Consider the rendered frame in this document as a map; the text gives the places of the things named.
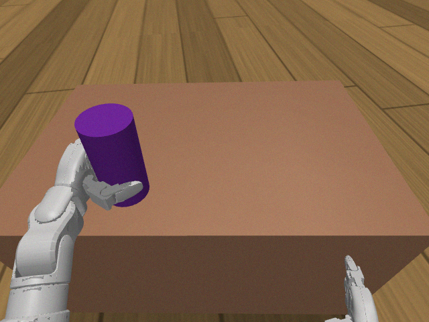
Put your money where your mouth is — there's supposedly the right robot hand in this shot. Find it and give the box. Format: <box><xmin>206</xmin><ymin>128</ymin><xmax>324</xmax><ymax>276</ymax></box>
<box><xmin>324</xmin><ymin>255</ymin><xmax>379</xmax><ymax>322</ymax></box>

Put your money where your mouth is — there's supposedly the left robot arm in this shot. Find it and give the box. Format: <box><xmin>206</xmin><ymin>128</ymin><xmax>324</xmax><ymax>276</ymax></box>
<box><xmin>0</xmin><ymin>186</ymin><xmax>87</xmax><ymax>322</ymax></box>

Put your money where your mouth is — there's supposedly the left robot hand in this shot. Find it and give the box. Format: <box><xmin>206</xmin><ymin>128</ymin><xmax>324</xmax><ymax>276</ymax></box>
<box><xmin>54</xmin><ymin>138</ymin><xmax>143</xmax><ymax>211</ymax></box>

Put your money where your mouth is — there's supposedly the can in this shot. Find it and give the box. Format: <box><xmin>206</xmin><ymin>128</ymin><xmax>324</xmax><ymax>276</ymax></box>
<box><xmin>74</xmin><ymin>103</ymin><xmax>149</xmax><ymax>207</ymax></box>

